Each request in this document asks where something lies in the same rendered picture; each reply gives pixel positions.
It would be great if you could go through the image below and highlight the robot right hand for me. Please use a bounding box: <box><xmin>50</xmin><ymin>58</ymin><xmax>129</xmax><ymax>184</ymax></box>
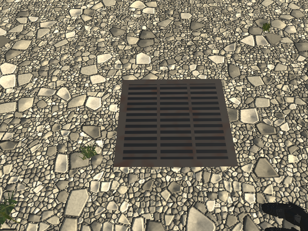
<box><xmin>261</xmin><ymin>202</ymin><xmax>308</xmax><ymax>231</ymax></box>

